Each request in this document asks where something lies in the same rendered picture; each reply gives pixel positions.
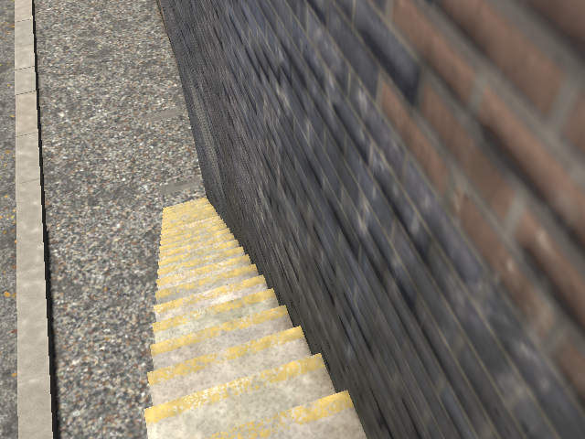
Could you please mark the stairs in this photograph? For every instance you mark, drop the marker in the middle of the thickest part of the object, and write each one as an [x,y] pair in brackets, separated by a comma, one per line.
[228,363]

